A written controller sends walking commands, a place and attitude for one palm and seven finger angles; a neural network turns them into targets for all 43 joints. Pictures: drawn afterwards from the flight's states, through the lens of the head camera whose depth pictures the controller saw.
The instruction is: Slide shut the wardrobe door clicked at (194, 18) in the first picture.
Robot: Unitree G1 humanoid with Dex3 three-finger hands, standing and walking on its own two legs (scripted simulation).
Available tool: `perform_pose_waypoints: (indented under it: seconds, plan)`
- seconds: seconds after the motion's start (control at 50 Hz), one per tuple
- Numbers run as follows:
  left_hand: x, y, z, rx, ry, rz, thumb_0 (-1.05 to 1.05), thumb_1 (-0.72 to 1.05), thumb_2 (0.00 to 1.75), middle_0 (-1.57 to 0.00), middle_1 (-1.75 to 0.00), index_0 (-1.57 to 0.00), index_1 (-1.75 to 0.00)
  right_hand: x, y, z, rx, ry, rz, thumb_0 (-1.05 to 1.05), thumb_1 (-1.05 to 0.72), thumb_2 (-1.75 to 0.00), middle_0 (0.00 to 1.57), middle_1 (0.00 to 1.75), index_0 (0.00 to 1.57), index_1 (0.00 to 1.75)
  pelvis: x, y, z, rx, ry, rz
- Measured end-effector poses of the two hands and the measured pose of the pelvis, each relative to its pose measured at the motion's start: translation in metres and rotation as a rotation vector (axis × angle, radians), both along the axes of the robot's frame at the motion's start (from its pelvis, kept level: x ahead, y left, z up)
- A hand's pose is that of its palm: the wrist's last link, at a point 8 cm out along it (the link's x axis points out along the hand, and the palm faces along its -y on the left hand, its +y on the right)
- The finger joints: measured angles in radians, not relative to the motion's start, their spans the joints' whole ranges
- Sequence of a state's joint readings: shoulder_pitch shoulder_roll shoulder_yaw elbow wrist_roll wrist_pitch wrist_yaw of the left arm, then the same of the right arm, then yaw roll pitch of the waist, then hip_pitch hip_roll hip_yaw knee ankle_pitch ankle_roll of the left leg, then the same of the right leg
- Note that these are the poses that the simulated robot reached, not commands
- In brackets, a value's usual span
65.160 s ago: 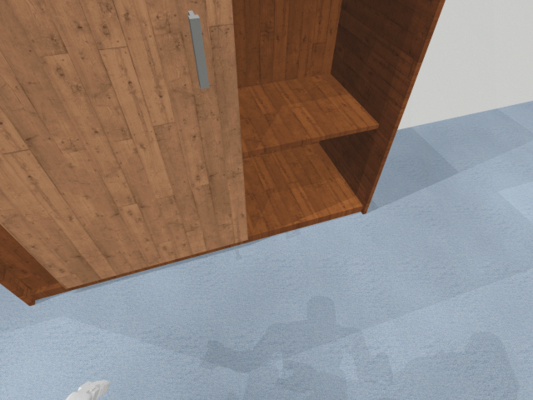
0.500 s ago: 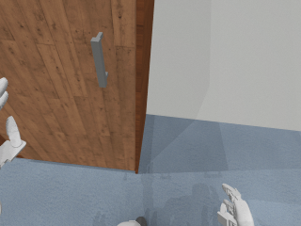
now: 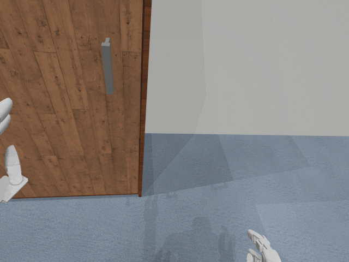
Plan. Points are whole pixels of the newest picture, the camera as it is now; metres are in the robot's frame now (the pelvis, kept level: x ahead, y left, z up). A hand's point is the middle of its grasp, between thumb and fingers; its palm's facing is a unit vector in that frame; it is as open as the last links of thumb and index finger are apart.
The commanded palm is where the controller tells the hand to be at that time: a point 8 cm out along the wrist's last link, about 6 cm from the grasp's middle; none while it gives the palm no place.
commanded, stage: stop stepping back and stand still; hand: left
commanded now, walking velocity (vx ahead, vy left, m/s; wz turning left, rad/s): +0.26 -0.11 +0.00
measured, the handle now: (109, 66) +0.62 +0.24 +0.13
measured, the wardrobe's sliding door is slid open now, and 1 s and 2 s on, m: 0.00 0.00 0.00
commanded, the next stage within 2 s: let the arm hang, fingers relaxed in 1.24 s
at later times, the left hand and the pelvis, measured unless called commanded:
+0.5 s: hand out of the picture +0.12 +0.30 +0.18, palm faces +0.49 -0.74 -0.46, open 7.4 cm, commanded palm +0.06 +0.34 +0.16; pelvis -0.07 +0.03 -0.03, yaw +2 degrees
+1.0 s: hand out of the picture +0.14 +0.33 +0.17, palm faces +0.48 -0.73 -0.50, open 7.4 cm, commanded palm +0.08 +0.37 +0.16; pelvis -0.04 +0.06 -0.02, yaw +4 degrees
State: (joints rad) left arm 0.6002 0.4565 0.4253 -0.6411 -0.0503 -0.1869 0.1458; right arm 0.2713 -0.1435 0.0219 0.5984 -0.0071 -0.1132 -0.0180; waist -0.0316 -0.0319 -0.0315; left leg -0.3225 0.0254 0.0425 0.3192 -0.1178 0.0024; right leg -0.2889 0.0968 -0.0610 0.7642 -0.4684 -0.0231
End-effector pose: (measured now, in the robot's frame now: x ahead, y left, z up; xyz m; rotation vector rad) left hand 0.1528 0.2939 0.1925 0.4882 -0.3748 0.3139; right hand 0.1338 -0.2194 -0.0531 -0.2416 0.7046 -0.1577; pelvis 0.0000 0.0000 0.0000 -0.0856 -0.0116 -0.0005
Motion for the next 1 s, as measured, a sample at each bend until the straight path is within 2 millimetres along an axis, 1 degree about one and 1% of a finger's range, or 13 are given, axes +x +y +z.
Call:
perform_pose_waypoints:
  seconds: [0.06,0.16,0.24,0.3,0.36,0.46,0.52,0.64,0.76,0.82,0.88,0.94,1.0]
  plan:
    - [-0.024,0.007,0.006,0.045,0.044,0.042,0.01,0.89,0.90,-0.21,-0.31,-0.22,-0.30,-0.023,-0.001,-0.007,0.005,0.042,-0.008,0.01,-0.90,-0.90,0.20,0.30,0.20,0.30,-0.013,0.002,0.003,0.009,0.013,0.009]
    - [-0.054,0.025,-0.012,0.034,0.028,0.122,0.01,0.89,0.90,-0.21,-0.31,-0.22,-0.30,-0.048,-0.012,-0.043,-0.019,0.085,-0.003,0.01,-0.90,-0.90,0.20,0.30,0.20,0.30,-0.046,0.010,-0.024,0.047,-0.004,-0.017]
    - [-0.062,0.043,-0.033,-0.112,-0.021,0.186,0.01,0.89,0.90,-0.21,-0.31,-0.22,-0.30,-0.068,-0.010,-0.042,-0.037,0.110,-0.032,0.01,-0.90,-0.90,0.20,0.30,0.20,0.30,-0.048,0.016,-0.022,0.063,-0.015,0.009]
    - [-0.063,0.048,-0.049,-0.183,-0.026,0.191,0.01,0.89,0.90,-0.21,-0.31,-0.21,-0.30,-0.072,-0.006,-0.039,-0.088,0.081,-0.034,0.01,-0.90,-0.90,0.20,0.30,0.20,0.30,-0.052,0.029,-0.027,0.064,-0.020,0.032]
    - [-0.063,0.049,-0.049,-0.151,-0.033,0.153,0.02,0.89,0.90,-0.21,-0.31,-0.21,-0.30,-0.070,0.004,-0.042,-0.098,0.035,-0.039,0.01,-0.90,-0.90,0.20,0.30,0.20,0.30,-0.062,0.040,-0.035,0.079,-0.037,0.029]
    - [-0.070,0.046,-0.011,0.035,-0.051,0.103,0.02,0.89,0.90,-0.21,-0.31,-0.21,-0.30,-0.070,0.033,-0.040,0.012,0.000,0.000,0.01,-0.90,-0.90,0.20,0.30,0.20,0.30,-0.073,0.036,-0.027,0.071,-0.047,0.034]
    - [-0.082,0.043,0.004,0.143,-0.065,0.117,0.02,0.89,0.90,-0.21,-0.31,-0.21,-0.30,-0.066,0.043,-0.052,0.068,0.004,0.036,0.01,-0.90,-0.90,0.20,0.30,0.20,0.30,-0.072,0.034,-0.032,0.074,-0.035,0.041]
    - [-0.094,0.067,-0.019,0.029,0.046,0.223,0.01,0.89,0.90,-0.21,-0.31,-0.22,-0.30,-0.061,0.047,-0.058,0.061,0.091,0.056,0.01,-0.90,-0.90,0.20,0.30,0.20,0.30,-0.063,0.047,-0.022,0.084,-0.022,0.041]
    - [-0.078,0.088,-0.053,-0.113,0.047,0.264,0.01,0.89,0.90,-0.21,-0.31,-0.21,-0.30,-0.040,0.050,-0.049,-0.048,0.055,0.081,0.01,-0.90,-0.90,0.20,0.30,0.20,0.30,-0.057,0.062,-0.029,0.066,-0.030,0.072]
    - [-0.065,0.084,-0.045,-0.101,0.010,0.222,0.02,0.89,0.90,-0.21,-0.31,-0.21,-0.30,-0.028,0.058,-0.039,-0.043,0.024,0.091,0.01,-0.90,-0.90,0.20,0.30,0.20,0.30,-0.056,0.063,-0.026,0.085,-0.038,0.068]
    - [-0.057,0.075,-0.023,-0.017,-0.019,0.172,0.02,0.89,0.90,-0.21,-0.31,-0.21,-0.30,-0.016,0.068,-0.031,-0.004,-0.021,0.111,0.01,-0.90,-0.90,0.20,0.30,0.20,0.30,-0.051,0.062,-0.022,0.080,-0.025,0.076]
    - [-0.055,0.068,-0.005,0.084,-0.021,0.138,0.02,0.89,0.90,-0.21,-0.31,-0.21,-0.30,-0.005,0.074,-0.032,0.043,-0.041,0.116,0.01,-0.90,-0.90,0.20,0.30,0.20,0.30,-0.046,0.061,-0.022,0.067,-0.010,0.071]
    - [-0.054,0.073,-0.003,0.113,0.032,0.144,0.01,0.89,0.90,-0.21,-0.31,-0.21,-0.30,0.002,0.077,-0.036,0.072,-0.029,0.103,0.01,-0.90,-0.90,0.20,0.30,0.20,0.30,-0.039,0.063,-0.019,0.060,0.007,0.067]
